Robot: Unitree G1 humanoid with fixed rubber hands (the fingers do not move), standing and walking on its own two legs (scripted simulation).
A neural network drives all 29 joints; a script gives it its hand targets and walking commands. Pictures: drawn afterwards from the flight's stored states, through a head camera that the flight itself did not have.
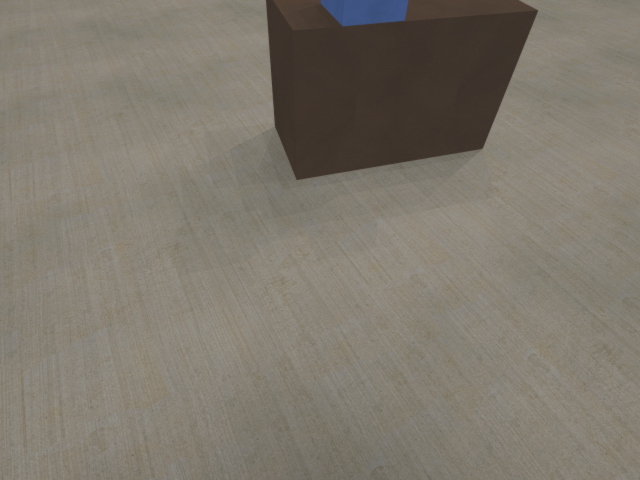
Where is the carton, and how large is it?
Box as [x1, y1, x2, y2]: [321, 0, 407, 25]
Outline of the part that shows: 321,0 321,3 342,25 404,20 407,5 407,0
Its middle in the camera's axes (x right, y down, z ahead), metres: +0.16 -1.05 +1.47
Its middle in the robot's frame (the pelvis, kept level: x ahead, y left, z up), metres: +1.82 -0.16 +0.08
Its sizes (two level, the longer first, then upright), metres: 0.272 0.264 0.293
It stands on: a pedestal, 0.70 m high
